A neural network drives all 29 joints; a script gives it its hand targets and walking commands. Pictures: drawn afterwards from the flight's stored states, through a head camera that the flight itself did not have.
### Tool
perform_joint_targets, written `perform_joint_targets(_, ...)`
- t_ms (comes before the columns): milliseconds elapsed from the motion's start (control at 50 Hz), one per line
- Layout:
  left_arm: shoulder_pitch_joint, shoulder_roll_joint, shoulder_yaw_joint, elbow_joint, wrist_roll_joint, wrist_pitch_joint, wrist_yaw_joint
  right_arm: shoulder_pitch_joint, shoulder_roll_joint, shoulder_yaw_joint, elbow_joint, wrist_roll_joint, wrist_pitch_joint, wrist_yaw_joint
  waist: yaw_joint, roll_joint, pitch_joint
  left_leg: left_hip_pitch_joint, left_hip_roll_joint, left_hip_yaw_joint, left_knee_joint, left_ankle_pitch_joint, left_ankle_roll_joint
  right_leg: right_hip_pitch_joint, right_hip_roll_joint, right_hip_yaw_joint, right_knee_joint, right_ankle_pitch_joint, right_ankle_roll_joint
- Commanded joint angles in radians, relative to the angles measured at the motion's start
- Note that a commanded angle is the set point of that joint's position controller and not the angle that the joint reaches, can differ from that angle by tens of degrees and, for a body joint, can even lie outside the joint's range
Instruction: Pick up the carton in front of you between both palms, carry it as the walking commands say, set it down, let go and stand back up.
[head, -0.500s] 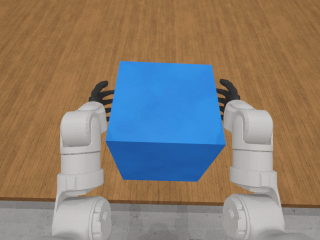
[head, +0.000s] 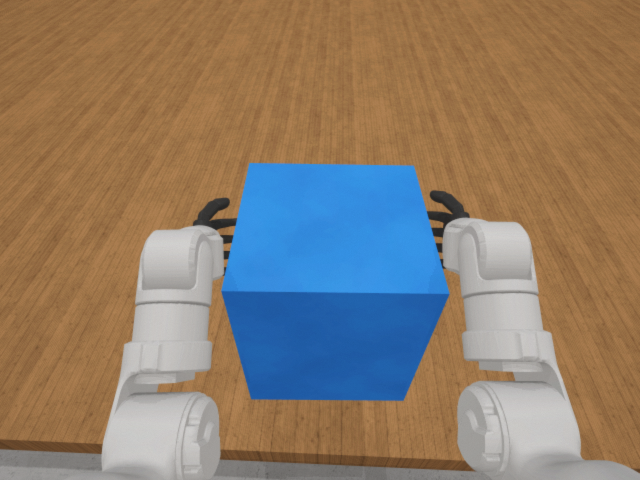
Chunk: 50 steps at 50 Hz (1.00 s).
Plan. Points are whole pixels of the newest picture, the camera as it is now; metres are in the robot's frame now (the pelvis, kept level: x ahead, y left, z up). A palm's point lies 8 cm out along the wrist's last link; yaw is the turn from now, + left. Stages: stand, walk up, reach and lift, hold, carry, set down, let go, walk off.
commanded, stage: carry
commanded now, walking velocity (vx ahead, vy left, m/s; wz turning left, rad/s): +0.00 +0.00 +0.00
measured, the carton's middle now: (329, 286) +0.34 +0.00 +0.06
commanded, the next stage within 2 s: none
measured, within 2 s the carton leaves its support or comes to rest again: neither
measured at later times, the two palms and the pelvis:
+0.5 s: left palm (198, 268) +0.31 +0.15 +0.13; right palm (464, 263) +0.32 -0.15 +0.14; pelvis -0.03 +0.00 +0.00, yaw +0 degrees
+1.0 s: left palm (190, 281) +0.29 +0.15 +0.13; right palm (463, 274) +0.30 -0.15 +0.14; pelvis -0.05 +0.01 +0.00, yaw +0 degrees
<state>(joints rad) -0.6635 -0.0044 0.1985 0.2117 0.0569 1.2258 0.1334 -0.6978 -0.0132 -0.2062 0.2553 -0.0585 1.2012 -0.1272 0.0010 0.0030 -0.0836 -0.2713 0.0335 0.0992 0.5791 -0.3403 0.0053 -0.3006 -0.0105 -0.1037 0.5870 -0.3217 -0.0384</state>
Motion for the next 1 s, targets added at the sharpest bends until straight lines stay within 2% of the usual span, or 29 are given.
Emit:
perform_joint_targets(0, -0.771, -1.089, -0.554, -0.115, -0.417, -0.039, -0.242, -0.693, 1.135, 0.55, -0.094, 0.419, -0.01, 0.242, 0.001, -0.012, -0.375, 0.12, 0.114, -0.088, -0.044, 0.344, 0.024, 0.15, -0.147, 0.122, -0.061, 0.449, -0.021)
perform_joint_targets(400, -0.786, -1.098, -0.53, -0.094, -0.415, -0.036, -0.241, -0.719, 1.144, 0.534, -0.085, 0.419, -0.006, 0.242, 0.003, -0.009, -0.358, 0.083, 0.118, -0.097, -0.093, 0.239, 0.029, 0.125, -0.144, 0.123, -0.109, 0.305, -0.02)
perform_joint_targets(980, -0.791, -1.102, -0.532, -0.094, -0.419, -0.034, -0.241, -0.723, 1.141, 0.532, -0.088, 0.417, -0.003, 0.243, 0.002, -0.006, -0.363, 0.062, 0.12, -0.104, -0.115, 0.203, 0.037, 0.102, -0.145, 0.12, -0.125, 0.241, -0.014)
